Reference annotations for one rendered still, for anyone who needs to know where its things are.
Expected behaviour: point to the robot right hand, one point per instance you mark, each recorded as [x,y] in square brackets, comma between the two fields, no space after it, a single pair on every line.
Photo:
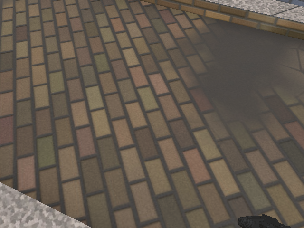
[263,221]

